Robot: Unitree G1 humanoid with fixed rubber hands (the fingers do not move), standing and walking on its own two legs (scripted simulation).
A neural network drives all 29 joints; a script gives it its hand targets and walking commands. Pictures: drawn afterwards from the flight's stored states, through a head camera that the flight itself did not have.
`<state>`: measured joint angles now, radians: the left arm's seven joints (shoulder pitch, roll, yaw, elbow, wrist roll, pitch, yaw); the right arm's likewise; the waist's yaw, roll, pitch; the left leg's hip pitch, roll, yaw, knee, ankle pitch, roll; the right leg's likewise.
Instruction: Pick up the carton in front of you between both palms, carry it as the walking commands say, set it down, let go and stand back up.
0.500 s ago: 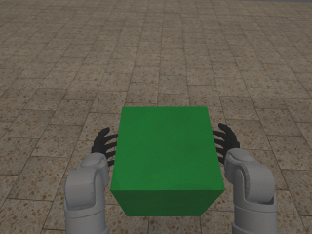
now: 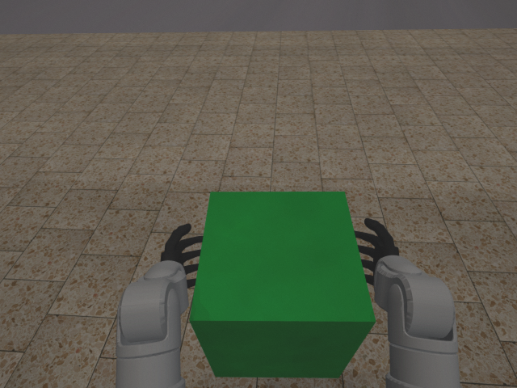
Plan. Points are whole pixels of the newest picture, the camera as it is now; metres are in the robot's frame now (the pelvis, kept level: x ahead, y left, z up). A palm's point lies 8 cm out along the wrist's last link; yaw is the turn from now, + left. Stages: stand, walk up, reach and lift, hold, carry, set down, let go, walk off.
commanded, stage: carry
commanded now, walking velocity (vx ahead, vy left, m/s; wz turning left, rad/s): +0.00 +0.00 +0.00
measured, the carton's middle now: (277, 288) +0.28 +0.00 +0.01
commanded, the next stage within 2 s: hold in 1.26 s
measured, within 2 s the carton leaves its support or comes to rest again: neither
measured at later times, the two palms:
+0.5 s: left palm (173, 295) +0.24 +0.15 +0.06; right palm (382, 286) +0.25 -0.15 +0.06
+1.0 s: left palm (175, 312) +0.23 +0.15 +0.03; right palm (376, 304) +0.24 -0.15 +0.03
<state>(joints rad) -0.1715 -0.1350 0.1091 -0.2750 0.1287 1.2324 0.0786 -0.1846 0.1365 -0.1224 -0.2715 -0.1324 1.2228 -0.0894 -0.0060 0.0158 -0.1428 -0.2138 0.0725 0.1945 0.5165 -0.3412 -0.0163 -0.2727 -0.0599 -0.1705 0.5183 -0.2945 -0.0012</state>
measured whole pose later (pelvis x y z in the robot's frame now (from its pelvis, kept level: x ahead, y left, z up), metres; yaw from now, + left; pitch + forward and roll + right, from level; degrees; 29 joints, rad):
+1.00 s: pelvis -0.05 +0.00 +0.00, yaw +0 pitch +2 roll +0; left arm -0.22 -0.14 0.18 0.23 0.26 0.71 0.02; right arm -0.23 0.15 -0.19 0.24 -0.26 0.70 -0.03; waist 0.00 0.00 -0.09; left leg -0.25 0.06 0.19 0.51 -0.28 0.01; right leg -0.30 -0.07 -0.18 0.50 -0.22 -0.01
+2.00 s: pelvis -0.10 -0.02 -0.01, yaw +5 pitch -7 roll +0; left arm -0.62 -0.15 0.53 0.66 0.48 0.56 -0.07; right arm -0.61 0.22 -0.56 0.59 -0.45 0.57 -0.02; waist -0.01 0.00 0.11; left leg -0.25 -0.02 -0.06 0.65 -0.28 0.02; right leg -0.26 0.03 0.01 0.62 -0.24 -0.02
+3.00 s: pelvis -0.13 +0.00 -0.24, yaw +4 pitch +44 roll -2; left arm -1.07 0.10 0.29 0.79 0.18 0.28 0.03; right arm -0.93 0.11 -0.54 0.55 -0.17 0.27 -0.12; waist -0.06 0.00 -0.10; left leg -1.91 -0.08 -0.03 1.67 -0.53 0.02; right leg -1.91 0.05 0.04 1.63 -0.49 0.05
